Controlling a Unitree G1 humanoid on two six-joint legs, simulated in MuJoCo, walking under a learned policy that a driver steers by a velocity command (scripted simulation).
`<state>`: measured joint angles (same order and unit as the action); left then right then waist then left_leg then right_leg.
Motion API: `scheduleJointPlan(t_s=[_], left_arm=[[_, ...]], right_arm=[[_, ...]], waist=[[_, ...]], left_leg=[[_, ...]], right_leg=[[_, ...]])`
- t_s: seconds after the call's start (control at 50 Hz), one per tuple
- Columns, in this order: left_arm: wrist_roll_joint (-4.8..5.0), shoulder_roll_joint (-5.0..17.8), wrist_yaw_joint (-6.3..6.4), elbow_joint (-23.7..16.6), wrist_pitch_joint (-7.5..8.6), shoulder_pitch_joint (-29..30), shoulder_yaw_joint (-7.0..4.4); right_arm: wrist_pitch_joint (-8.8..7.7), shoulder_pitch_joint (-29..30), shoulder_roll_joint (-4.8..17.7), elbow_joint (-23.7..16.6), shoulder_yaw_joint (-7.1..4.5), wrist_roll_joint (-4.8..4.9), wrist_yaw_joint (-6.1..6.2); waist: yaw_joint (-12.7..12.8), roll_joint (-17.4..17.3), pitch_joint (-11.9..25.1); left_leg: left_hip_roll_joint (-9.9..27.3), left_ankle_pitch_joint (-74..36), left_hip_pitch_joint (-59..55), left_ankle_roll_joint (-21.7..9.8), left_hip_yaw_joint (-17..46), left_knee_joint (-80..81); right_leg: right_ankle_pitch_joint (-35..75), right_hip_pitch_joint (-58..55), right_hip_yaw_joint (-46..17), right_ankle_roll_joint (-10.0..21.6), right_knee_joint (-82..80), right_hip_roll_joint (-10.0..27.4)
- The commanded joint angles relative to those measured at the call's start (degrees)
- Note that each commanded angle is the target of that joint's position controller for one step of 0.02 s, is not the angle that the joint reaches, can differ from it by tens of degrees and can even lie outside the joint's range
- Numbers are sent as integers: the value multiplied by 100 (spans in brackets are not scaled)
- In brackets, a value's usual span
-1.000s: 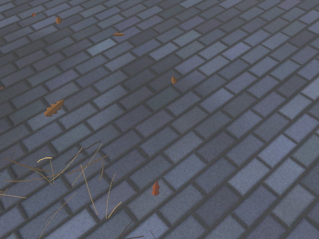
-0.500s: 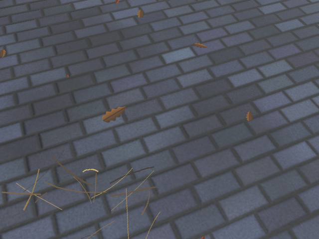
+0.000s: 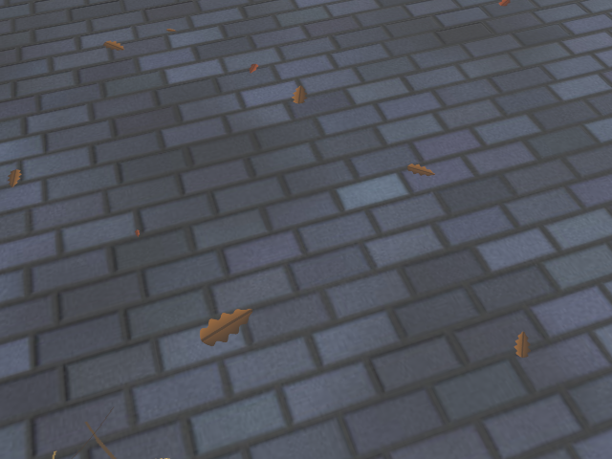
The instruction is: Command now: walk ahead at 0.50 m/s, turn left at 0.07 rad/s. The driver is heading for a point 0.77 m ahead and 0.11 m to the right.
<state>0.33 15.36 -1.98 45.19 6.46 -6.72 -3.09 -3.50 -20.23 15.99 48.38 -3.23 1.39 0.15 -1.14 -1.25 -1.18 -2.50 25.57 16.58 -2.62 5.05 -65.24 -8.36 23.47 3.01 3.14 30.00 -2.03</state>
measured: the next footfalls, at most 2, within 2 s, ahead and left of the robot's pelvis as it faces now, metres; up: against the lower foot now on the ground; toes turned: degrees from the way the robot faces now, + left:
left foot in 0.42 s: +0.41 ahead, +0.15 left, +0.00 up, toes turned +1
right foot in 0.96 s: +0.67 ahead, -0.15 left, +0.00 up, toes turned -22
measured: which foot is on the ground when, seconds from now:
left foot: up 0.00-0.40, down 0.42-0.98, up 1.00-1.00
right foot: down 0.00-0.42, up 0.44-0.94, down 0.96-1.00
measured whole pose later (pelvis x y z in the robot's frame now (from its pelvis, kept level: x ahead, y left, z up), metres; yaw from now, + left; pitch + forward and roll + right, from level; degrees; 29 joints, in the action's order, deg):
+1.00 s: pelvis +0.54 -0.02 -0.01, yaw -18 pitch +2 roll +1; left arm 1.5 15.8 -2.7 40.7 1.8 -4.4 -4.2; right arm -2.4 -17.0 16.5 50.4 -4.6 0.5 1.3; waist -1.7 0.7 -3.2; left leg 5.6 26.2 1.5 2.7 -12.6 -42.2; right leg -8.0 29.8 3.8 5.9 37.1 -0.6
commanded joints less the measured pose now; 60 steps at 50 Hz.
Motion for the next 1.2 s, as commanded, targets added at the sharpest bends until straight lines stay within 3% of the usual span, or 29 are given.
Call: scheduleJointPlan(t_s=[0.02, 0.04, 0.1, 0.22, 0.32, 0.38, 0.4, 0.42, 0.44, 0.46, 0.48, 0.5, 0.54, 0.56, 0.64, 0.76, 0.86, 0.92, 0.94, 0.96, 0.98, 1.0, 1.02, 1.04, 1.06, 1.08, 1.1, 1.16, 1.2], left_arm=[[-78, 527, 28, -84, -33, -612, -100], [-113, 576, 26, -77, -21, -538, -99], [-43, 699, 42, 33, 35, -600, -127], [46, 922, 151, 242, -60, -1032, -178], [96, 994, 168, 501, -199, -1531, -195], [112, 1105, 208, 560, -294, -1491, -238], [125, 1132, 219, 546, -320, -1364, -236], [90, 997, 225, 504, -326, -1322, -176], [-73, 638, 225, 315, -300, -1321, -32], [36, 76, 184, 302, -181, -2092, 119], [180, 781, 169, 389, -121, -1686, -45], [256, 973, 160, 222, -95, -1189, -121], [140, 825, 215, 206, -176, -850, -158], [156, 705, 207, 220, -251, -1103, -163], [146, 448, 222, 134, -462, -977, -163], [77, 258, 53, -207, -413, -74, -96], [80, 252, -109, -647, -414, 664, -59], [92, 502, -156, -739, -448, 314, -191], [114, 690, -146, -634, -460, -248, -302], [125, 1007, -82, -399, -468, -1176, -491], [123, 1582, 55, -237, -533, -1929, -683], [139, 1990, 57, -421, -477, -1504, -703], [54, 1486, 13, -547, -406, -1534, -528], [-12, 1136, 15, -530, -338, -1307, -424], [4, 931, 5, -554, -294, -936, -356], [17, 598, 21, -590, -294, -561, -261], [-78, 685, 58, -665, -289, -443, -260], [-83, 836, 123, -585, -253, -381, -290], [-41, 860, 189, -509, -280, -437, -282]], right_arm=[[-179, 576, 712, -663, -176, -76, -4], [-135, 381, 610, -642, -170, -68, -7], [-38, 354, 397, -637, -122, -91, 26], [-108, 1500, 183, -923, -18, -106, -36], [-174, 2244, 245, -1204, -5, -32, -178], [-224, 2043, 446, -1227, -73, -47, -238], [-242, 1536, 586, -1104, -156, -70, -221], [-251, 632, 886, -852, -300, -107, -169], [-231, -450, 1353, -701, -423, -197, -92], [-184, -536, 1562, -594, -450, -196, -122], [-171, -463, 969, -661, -310, -150, -113], [-180, -98, 774, -680, -237, -133, -84], [-219, 580, 443, -691, -139, -173, -109], [-260, 735, 462, -668, -143, -217, -103], [-369, 866, 493, -492, -200, -232, -71], [-288, 640, 737, -285, -275, -213, 60], [-95, 234, 933, -68, -360, -78, 92], [35, 401, 1159, -103, -424, -6, 135], [88, 487, 1219, -127, -436, 10, 150], [110, 585, 1182, -156, -405, 32, 162], [50, 452, 864, -275, -284, -141, 165], [-145, 120, 184, -604, -75, -215, 101], [-377, 635, 689, -640, -142, 4, 3], [-455, 923, 787, -701, -164, 167, -37], [-459, 889, 731, -616, -157, 73, 5], [-378, 1026, 754, -504, -201, -126, 73], [-280, 768, 782, -509, -224, -125, 70], [-69, 553, 606, -422, -201, -151, 105], [-27, 812, 463, -498, -142, -195, 117]], waist=[[321, 288, 233], [157, 536, 223], [43, 545, 162], [396, 422, -15], [628, 484, -215], [369, 612, -78], [29, 617, 202], [-385, 505, 816], [-744, -236, 1785], [-319, -1744, 2464], [-576, -978, 2028], [-529, -721, 1213], [-194, -213, 408], [35, -570, 394], [196, -273, 56], [-72, -120, -203], [-301, -99, -432], [63, -379, -36], [402, -428, 278], [910, -301, 751], [1096, 542, 1251], [385, 1743, 1794], [785, 936, 2096], [721, 680, 1401], [419, 152, 855], [271, -62, 579], [61, 376, 612], [-116, 261, 570], [-39, 328, 578]], left_leg=[[803, -639, 2336, -3, 58, -356], [888, -763, 2035, 40, 43, -199], [1020, -1017, 1955, 204, -104, 459], [864, -2898, 1879, 321, -387, 2623], [667, -2810, 1995, 189, -434, 3430], [510, -2179, 1469, -36, -480, 3708], [346, -2168, 682, -151, -615, 3905], [424, -2361, -737, -337, -557, 3840], [1638, -2602, -2557, -714, 727, 3598], [2732, -1421, -4062, -1491, 3167, 4257], [2548, -678, -3688, -1270, 3130, 4570], [2381, -833, -2946, -1027, 2253, 4714], [1885, -1570, -1575, -772, 1131, 5164], [1888, -1769, -1197, -808, 833, 5355], [1800, -2572, -769, -862, -109, 5765], [1623, -2930, -1068, -671, -1217, 5870], [1931, -3522, -2053, -571, -1533, 5495], [1962, -6011, -2358, -379, -1754, 4471], [1881, -6687, -2272, -291, -1837, 3646], [1642, -6426, -1749, -88, -1973, 2405], [1332, -4026, -211, 204, -1982, 553], [-33, 707, 2182, 542, -1095, -1422], [174, 744, 2709, 407, 35, -1773], [440, 361, 2851, 288, -32, -1590], [734, -30, 2576, 273, -97, -1056], [940, -257, 2199, 232, -194, -560], [974, -328, 1761, 312, -147, -557], [901, -690, 1366, 516, -284, 194], [828, -1280, 1491, 579, -362, 989]], right_leg=[[-306, -1996, -2362, 1008, -1703, 1663], [16, -1654, -2197, 1061, -1834, 1619], [732, -1307, -1598, 1139, -2140, 1482], [1219, -1460, -715, 847, -2260, 1148], [1188, -2285, -837, 785, -1940, 1501], [2058, -2637, -957, 632, -1403, 1668], [2863, -2544, -862, 532, -835, 1522], [3004, -2054, -679, 366, 206, 1211], [1198, -791, -403, 129, 2086, 767], [-2478, 1244, -553, -118, 3754, -69], [-2497, 1813, -1108, -92, 4336, 234], [-1953, 2081, -997, -63, 4371, 466], [-1132, 1687, -893, -109, 3873, 839], [-875, 1331, -937, -164, 3786, 971], [-346, 1478, -958, -307, 3404, 1050], [1165, 1537, -554, -300, 1578, 930], [703, 1772, -153, -52, 784, 785], [-163, 927, 304, 267, 721, 307], [-340, 198, 439, 420, 650, 57], [41, -1180, 409, 642, 217, -185], [192, -2885, -1055, 1005, 97, 677], [-842, -4431, -4539, 2180, -836, 1974], [-460, -4474, -4864, 2096, -1363, 2213], [678, -3863, -3782, 1847, -1206, 2084], [1951, -2925, -2859, 1586, -1051, 1808], [2598, -2291, -2127, 1221, -1100, 1452], [3356, -1760, -1992, 1390, -1141, 1556], [4078, -1146, -1346, 1321, -1323, 1282], [4294, -1209, -1036, 1176, -1301, 1130]])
